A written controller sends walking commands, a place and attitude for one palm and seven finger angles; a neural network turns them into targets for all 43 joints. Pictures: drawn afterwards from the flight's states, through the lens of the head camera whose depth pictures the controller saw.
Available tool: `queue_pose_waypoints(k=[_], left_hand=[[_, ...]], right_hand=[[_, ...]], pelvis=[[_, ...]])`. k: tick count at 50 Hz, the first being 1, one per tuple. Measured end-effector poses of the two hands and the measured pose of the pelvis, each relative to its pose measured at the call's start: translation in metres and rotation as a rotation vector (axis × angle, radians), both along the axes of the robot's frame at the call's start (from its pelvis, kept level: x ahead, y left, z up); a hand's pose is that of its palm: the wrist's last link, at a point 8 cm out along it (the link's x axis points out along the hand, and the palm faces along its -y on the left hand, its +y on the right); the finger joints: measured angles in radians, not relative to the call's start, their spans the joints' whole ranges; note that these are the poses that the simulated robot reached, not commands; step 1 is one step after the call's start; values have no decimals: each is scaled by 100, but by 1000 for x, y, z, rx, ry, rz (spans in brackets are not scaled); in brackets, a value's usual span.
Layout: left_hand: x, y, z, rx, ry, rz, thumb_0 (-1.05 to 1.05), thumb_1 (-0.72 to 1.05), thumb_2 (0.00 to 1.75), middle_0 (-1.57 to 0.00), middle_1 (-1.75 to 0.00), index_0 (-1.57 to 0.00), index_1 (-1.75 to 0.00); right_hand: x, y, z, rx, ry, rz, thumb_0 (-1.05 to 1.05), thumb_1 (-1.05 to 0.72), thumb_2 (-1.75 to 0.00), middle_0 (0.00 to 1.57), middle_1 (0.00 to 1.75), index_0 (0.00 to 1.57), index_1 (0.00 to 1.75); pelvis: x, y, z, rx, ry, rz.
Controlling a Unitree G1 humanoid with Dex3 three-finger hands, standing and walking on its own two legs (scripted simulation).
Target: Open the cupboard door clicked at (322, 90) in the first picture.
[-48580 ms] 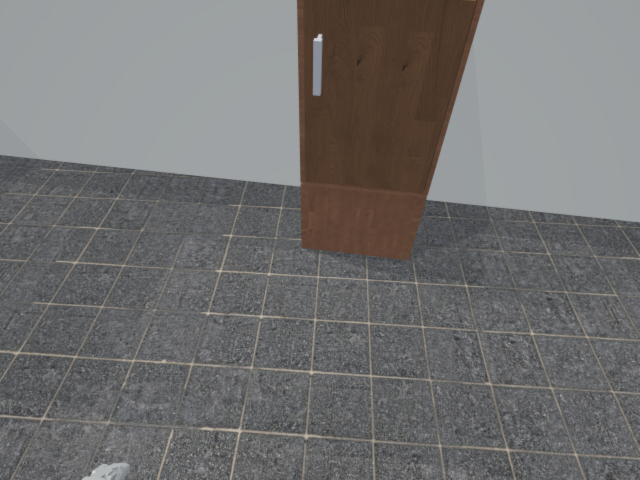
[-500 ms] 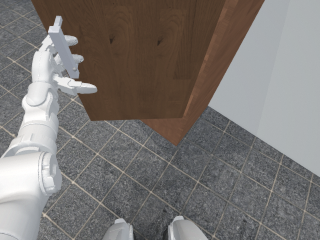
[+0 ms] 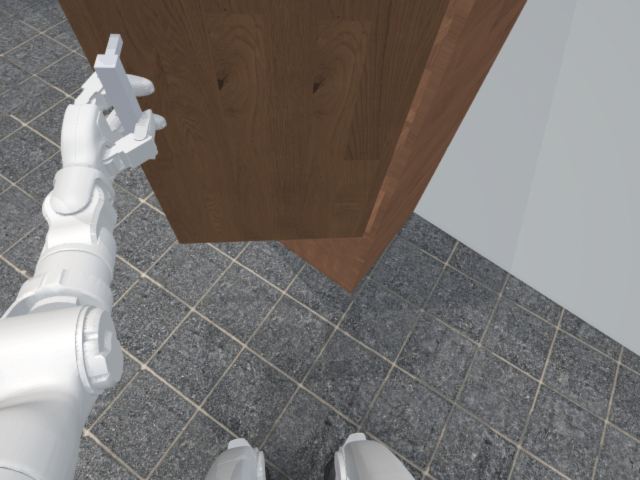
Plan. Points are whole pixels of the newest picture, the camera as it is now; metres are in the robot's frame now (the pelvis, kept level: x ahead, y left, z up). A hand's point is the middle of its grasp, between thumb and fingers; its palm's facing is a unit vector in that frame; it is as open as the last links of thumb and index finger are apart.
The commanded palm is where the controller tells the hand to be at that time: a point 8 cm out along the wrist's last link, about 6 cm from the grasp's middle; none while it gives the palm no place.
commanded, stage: close the thumb around the handle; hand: left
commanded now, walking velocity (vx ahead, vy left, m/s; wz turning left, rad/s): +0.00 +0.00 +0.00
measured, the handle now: (132, 101) +0.57 +0.19 +0.09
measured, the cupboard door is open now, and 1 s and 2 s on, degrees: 42 81 81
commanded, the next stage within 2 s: pull the door open along its arc in 0.06 s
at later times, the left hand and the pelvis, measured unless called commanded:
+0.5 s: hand (147, 161) +0.48 +0.17 +0.09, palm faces -0.02 -1.00 +0.00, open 5.9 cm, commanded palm +0.42 +0.21 +0.09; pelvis +0.01 +0.00 +0.01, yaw -1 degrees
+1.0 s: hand (242, 306) +0.29 +0.06 +0.10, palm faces +0.28 -0.96 +0.06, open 6.5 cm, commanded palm +0.24 +0.14 +0.09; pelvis +0.01 -0.03 +0.02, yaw +1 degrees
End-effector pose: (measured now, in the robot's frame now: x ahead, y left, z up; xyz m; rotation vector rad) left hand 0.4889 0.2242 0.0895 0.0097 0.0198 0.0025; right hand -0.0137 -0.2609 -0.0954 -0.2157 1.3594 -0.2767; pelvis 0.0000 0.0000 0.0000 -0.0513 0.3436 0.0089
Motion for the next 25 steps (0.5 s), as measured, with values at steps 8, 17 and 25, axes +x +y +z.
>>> queue_pose_waypoints(k=[8, 17, 25], left_hand=[[1, 0, 0, -2, -1, -1, 0, 72, 82, -35, -131, -35, -135], [-4, 0, 0, -2, 0, -4, 0, 73, 81, -34, -132, -34, -135], [-32, -4, -1, -8, -12, -25, 0, 73, 77, -33, -132, -33, -133]], right_hand=[[6, -1, -2, 2, -6, 9, 1, -91, -90, 20, 30, 21, 30], [12, -1, -1, 12, -29, -3, 1, -91, -90, 20, 30, 21, 30], [35, 2, 5, 40, -96, -11, 1, -91, -90, 20, 30, 21, 30]], pelvis=[[0, -1, -1, 1, 3, 3], [3, -2, 2, 6, 0, -10], [13, -3, 10, 15, -31, -25]])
